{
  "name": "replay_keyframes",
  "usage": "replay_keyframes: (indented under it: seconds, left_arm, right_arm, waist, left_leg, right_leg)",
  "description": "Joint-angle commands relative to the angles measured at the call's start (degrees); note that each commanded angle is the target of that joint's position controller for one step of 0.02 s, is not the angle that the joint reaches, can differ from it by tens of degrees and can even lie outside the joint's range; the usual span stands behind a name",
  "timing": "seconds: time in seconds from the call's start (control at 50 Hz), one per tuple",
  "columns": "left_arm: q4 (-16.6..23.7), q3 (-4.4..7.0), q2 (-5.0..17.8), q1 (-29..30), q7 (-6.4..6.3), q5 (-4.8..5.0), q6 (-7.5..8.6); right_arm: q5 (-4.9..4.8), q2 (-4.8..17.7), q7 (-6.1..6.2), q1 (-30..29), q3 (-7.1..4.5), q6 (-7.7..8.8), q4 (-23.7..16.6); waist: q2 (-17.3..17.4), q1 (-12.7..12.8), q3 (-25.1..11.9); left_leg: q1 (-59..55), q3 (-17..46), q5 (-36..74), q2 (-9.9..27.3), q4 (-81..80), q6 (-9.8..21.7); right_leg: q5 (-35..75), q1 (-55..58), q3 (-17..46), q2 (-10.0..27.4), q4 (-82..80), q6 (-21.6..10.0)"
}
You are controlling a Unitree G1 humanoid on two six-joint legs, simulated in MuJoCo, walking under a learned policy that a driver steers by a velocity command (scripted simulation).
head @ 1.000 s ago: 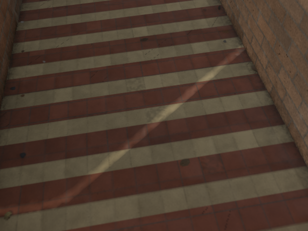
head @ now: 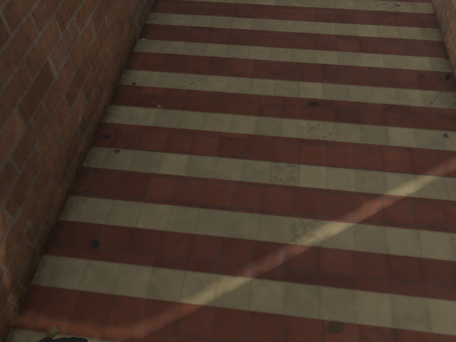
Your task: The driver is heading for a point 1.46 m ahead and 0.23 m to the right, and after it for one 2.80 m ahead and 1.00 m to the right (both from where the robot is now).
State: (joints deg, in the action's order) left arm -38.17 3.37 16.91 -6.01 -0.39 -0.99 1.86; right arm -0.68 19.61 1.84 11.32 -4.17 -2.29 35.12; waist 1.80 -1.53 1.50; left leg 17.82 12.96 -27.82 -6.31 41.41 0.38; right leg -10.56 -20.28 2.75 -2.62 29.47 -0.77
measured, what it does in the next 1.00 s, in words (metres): steps on the spot, turning right: left foot, then right foot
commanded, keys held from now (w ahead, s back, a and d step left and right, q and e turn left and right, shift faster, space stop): q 0.08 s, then e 0.76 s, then w+e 0.16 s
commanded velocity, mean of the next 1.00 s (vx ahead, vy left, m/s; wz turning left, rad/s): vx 0.03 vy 0.00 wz -0.23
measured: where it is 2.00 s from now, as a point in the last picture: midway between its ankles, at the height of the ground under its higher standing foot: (273, 341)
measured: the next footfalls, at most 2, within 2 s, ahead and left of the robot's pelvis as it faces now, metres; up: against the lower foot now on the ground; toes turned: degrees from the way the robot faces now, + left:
left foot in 0.30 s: +0.04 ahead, +0.14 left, +0.00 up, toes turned +0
right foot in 0.62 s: +0.03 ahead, -0.11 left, +0.00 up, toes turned -9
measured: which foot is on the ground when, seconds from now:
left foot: up 0.00-0.28, down 0.30-0.62, up 0.64-1.00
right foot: down 0.00-0.32, up 0.34-0.60, down 0.62-1.00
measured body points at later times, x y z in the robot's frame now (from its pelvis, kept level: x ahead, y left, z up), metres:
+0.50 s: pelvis +0.01 +0.01 +0.00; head +0.04 +0.01 +0.45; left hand +0.14 +0.29 -0.10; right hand +0.17 -0.26 -0.09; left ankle +0.00 +0.14 -0.73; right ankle -0.01 -0.10 -0.69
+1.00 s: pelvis +0.01 -0.04 +0.02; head +0.03 -0.07 +0.46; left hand +0.23 +0.19 -0.06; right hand +0.08 -0.36 -0.09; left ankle +0.09 +0.13 -0.68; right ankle -0.01 -0.11 -0.73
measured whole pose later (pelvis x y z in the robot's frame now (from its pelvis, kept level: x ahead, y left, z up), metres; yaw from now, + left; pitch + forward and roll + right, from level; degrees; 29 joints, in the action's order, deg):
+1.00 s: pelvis +0.01 -0.04 +0.02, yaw -19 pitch +2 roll +3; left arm -35.7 3.1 17.4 -13.3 -1.5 0.8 -0.7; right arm -0.5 17.9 1.2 7.7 -5.1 0.8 39.8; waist 0.7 1.2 1.3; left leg 25.9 5.3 -17.8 -0.6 45.7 -4.7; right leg -11.6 -14.3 8.7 -5.0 24.4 -5.3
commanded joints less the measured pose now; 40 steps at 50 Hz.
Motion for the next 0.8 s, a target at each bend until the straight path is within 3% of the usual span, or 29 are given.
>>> replay_keyframes:
  seconds: [0.02, 0.04, 0.06, 0.1, 0.14, 0.2, 0.24, 0.28, 0.3, 0.32, 0.34, 0.36, 0.38, 0.42, 0.46, 0.52, 0.56, 0.6, 0.62, 0.64, 0.66, 0.68, 0.7, 0.72, 0.74, 0.8]
  left_arm:
    - [3.51, 2.67, 8.86, -4.15, -0.44, -0.49, 0.35]
    - [3.69, 2.23, 7.09, -2.04, -0.62, -0.23, 0.15]
    - [4.07, 1.96, 6.31, -0.32, -0.83, 0.3, -0.13]
    - [3.55, 1.87, 6.95, -0.14, -1.28, 0.17, -0.7]
    - [2.52, 1.77, 6.81, -1.15, -1.24, -0.02, -1.02]
    - [1.73, 1.1, 5.62, 0.52, -0.17, 0.7, -0.96]
    - [0.86, 1.3, 7.03, -0.62, 0.56, 1.49, -1.01]
    - [0.31, 1.29, 7.84, -1.7, 0.79, 2.46, -1.0]
    - [0.03, 1.01, 7.45, -3.59, 1.0, 2.13, -0.55]
    - [0.74, 0.22, 5.29, -3.96, 1.5, 0.6, 0.04]
    - [1.36, -0.07, 3.43, -4.0, 1.18, 1.55, 0.11]
    - [0.81, 0.63, 6.35, -2.92, 0.74, 1.51, -0.3]
    - [1.12, 1.4, 7.47, -1.8, 0.49, 1.71, -0.72]
    - [1.48, 2.11, 7.45, -2.63, 0.1, 1.69, -2.1]
    - [1.73, 2.11, 5.59, -4.28, 0.34, 2.28, -3.1]
    - [2.99, 1.61, 4.0, -3.69, 1.03, 2.31, -3.81]
    - [4.0, 1.89, 4.61, -4.07, 1.79, 2.55, -4.09]
    - [3.46, 2.48, 4.92, -7.67, 2.23, 2.43, -4.29]
    - [3.28, 3.11, 6.15, -9.17, 1.74, 1.91, -4.22]
    - [4.48, 4.8, 12.89, -10.25, 0.75, 1.81, -3.91]
    - [5.64, 5.07, 16.73, -11.42, 1.25, -0.27, -2.76]
    - [6.13, 4.22, 14.33, -11.17, 1.69, -0.98, -1.47]
    - [5.82, 3.56, 12.7, -8.87, 1.49, -0.56, -0.76]
    - [5.9, 3.47, 11.91, -6.4, 0.99, 0.58, -0.78]
    - [6.12, 2.98, 10.8, -4.35, 0.44, 1.59, -1.07]
    - [6.54, 2.37, 10.0, -4.14, -0.68, 1.36, -1.9]
  right_arm:
    - [0.06, 9.88, -0.1, 4.87, -2.92, 1.23, -3.45]
    - [-0.45, 9.99, -0.03, 4.02, -3.32, 0.59, -2.44]
    - [-0.66, 9.11, 0.1, 3.47, -3.29, -0.15, -2.18]
    - [-0.61, 5.6, -0.08, 1.36, -2.21, -0.75, -3.01]
    - [-0.12, 2.59, -0.01, -0.18, -1.04, -0.47, -3.74]
    - [1.07, -0.6, -0.3, -0.74, 0.56, -0.02, -3.09]
    - [0.84, 0.64, -0.45, -0.22, 0.07, 0.08, -1.98]
    - [0.83, 2.21, -0.58, 1.77, -0.55, 0.27, -0.89]
    - [1.24, 4.76, -0.2, 1.99, -0.99, 0.36, -1.62]
    - [1.98, 8.59, 0.51, 3.37, -1.73, 0.14, -2.52]
    - [2.36, 9.19, 0.22, 1.27, -2.19, -0.08, -0.93]
    - [2.24, 5.86, -0.09, -2.44, -1.51, 0.39, -2.69]
    - [2.15, 5.35, 0.07, -2.83, -1.55, 0.72, -2.73]
    - [1.67, 5.92, 0.44, -1.83, -1.87, 1.72, -2.44]
    - [1.15, 5.28, 0.62, -1.95, -1.86, 2.17, -1.83]
    - [0.64, 5.61, 0.55, -4.81, -2.37, 1.69, -1.93]
    - [0.16, 6.21, 0.52, -4.93, -2.75, 1.23, -1.6]
    - [-0.96, 6.27, 0.5, -5.77, -2.86, 1.09, -1.27]
    - [-1.02, 4.88, 0.28, -2.98, -2.6, 1.36, -0.09]
    - [1.25, 1.67, 0.04, -0.78, -1.75, 1.55, -0.61]
    - [2.0, 0.63, 0.63, -7.9, -0.93, 1.7, -4.43]
    - [1.23, 3.52, 0.91, -8.96, -1.78, 1.72, -3.94]
    - [0.63, 4.26, 0.95, -8.32, -2.07, 1.61, -3.1]
    - [0.92, 4.65, 1.29, -7.04, -2.45, 1.53, -1.67]
    - [1.27, 5.27, 1.57, -6.82, -2.74, 1.41, -1.35]
    - [0.84, 3.44, 0.94, -4.68, -2.43, 1.61, -0.06]
  waist:
    - [-11.02, 0.86, -8.85]
    - [-8.41, 0.41, -7.39]
    - [-8.02, 0.36, -6.07]
    - [-9.12, 1.12, -4.88]
    - [-10.48, 1.74, -6.23]
    - [-12.02, 1.66, -8.05]
    - [-12.75, 1.83, -7.07]
    - [-11.33, 0.33, -5.61]
    - [-8.79, 0.93, -6.62]
    - [-0.11, 1.74, -8.83]
    - [11.83, 3.1, -7.28]
    - [9.91, 2.09, -4.1]
    - [10.36, 1.28, -2.55]
    - [10.99, 0.22, -1.41]
    - [8.14, 1.07, -1.68]
    - [7.77, 1.01, -3.26]
    - [8.38, 0.96, -4.64]
    - [7.05, 3.14, -5.69]
    - [3.15, 3.38, -5.79]
    - [-12.33, 1.87, -5.87]
    - [-21.16, 4.66, -6.73]
    - [-12.55, 5.96, -8.11]
    - [-9.88, 4.19, -6.08]
    - [-6.28, 2.91, -4.86]
    - [-6.36, 2.19, -4.19]
    - [-7.59, 1.39, -6.43]
  left_leg:
    - [16.17, -3.17, -10.74, 2.99, 26.38, -4.03]
    - [16.71, -4.29, -6.5, 4.19, 28.69, -4.98]
    - [17.1, -4.96, -3.53, 4.93, 29.26, -5.75]
    - [14.65, -7.56, 0.31, 5.0, 27.43, -6.57]
    - [11.6, -8.42, -0.18, 4.62, 20.29, -6.5]
    - [1.46, -10.3, 0.98, 6.68, 2.76, -5.65]
    - [-3.46, -11.97, 7.49, 5.52, -7.85, -5.33]
    - [-11.39, -12.78, 18.67, 4.49, -21.77, -2.89]
    - [-17.26, -8.71, 23.91, 8.61, -21.07, -0.91]
    - [-21.94, -2.01, 36.26, 17.44, -18.23, 2.44]
    - [-12.77, 0.09, 27.39, 21.38, -20.12, 7.91]
    - [-9.16, 0.13, 22.41, 20.97, -22.08, 9.37]
    - [-8.97, -0.14, 22.01, 20.76, -22.2, 9.25]
    - [-9.84, 1.13, 32.42, 24.34, -21.67, 11.68]
    - [-11.09, -1.28, 41.46, 25.16, -20.14, 12.6]
    - [-10.71, -6.34, 43.01, 23.53, -18.65, 11.26]
    - [-11.23, -7.78, 42.08, 23.58, -16.84, 10.46]
    - [-8.9, -10.62, 36.88, 22.46, -12.19, 7.73]
    - [-5.1, -13.75, 28.43, 19.93, -6.66, 4.36]
    - [7.98, -19.92, 8.46, 13.83, 9.13, -1.82]
    - [18.95, -13.97, -13.47, 5.23, 21.79, -4.17]
    - [20.11, -8.33, -13.28, 6.68, 29.28, -4.01]
    - [20.51, -7.65, -8.47, 7.65, 30.59, -3.32]
    - [20.73, -7.61, -3.37, 8.51, 28.63, -3.32]
    - [20.56, -7.28, 0.61, 9.01, 26.5, -3.69]
    - [16.65, -8.24, 6.64, 6.95, 26.17, -5.12]
  right_leg:
    - [33.66, 18.95, 24.41, 26.1, -7.7, -16.5]
    - [29.35, 17.32, 17.66, 21.81, -7.17, -13.63]
    - [25.61, 15.77, 13.47, 19.21, -7.62, -11.87]
    - [25.7, 12.14, 8.46, 16.15, -9.16, -11.8]
    - [26.9, 13.13, 6.96, 15.36, -9.27, -12.68]
    - [25.21, 11.57, 5.67, 14.22, -8.6, -12.28]
    - [20.71, 10.46, 7.37, 13.66, -7.92, -11.99]
    - [15.2, 6.67, 8.81, 12.53, -6.87, -9.35]
    - [9.57, 2.53, 9.64, 11.69, -6.34, -5.87]
    - [-0.62, -2.09, 6.42, 7.7, -0.07, -2.25]
    - [-11.65, -1.96, -1.12, 2.97, 2.58, 0.6]
    - [-12.27, -0.99, -2.41, 3.07, 6.75, 2.23]
    - [-12.29, -3.63, -3.34, 2.23, 10.96, 2.38]
    - [-20.59, -8.19, -1.94, 3.36, 22.04, 2.97]
    - [-22.73, -10.41, -1.4, 4.45, 27.05, 3.51]
    - [-17.8, -6.31, -3.99, 5.03, 21.03, 3.78]
    - [-14.37, -2.92, -5.69, 4.34, 15.04, 3.07]
    - [-4.84, 4.26, -8.36, 2.05, 3.63, 1.05]
    - [2.62, 9.83, -6.2, 1.1, -2.71, -0.65]
    - [22.96, 18.91, 11.4, 12.46, -7.03, -5.27]
    - [32.32, 17.21, 30.84, 25.03, -10.02, -18.45]
    - [28.23, 17.49, 28.9, 24.81, -10.71, -20.65]
    - [24.4, 15.84, 23.53, 21.85, -9.87, -17.83]
    - [19.85, 15.22, 19.8, 18.53, -9.5, -14.6]
    - [19.73, 14.72, 18.14, 16.93, -9.27, -12.83]
    - [22.11, 13.99, 15.42, 13.96, -9.54, -12.37]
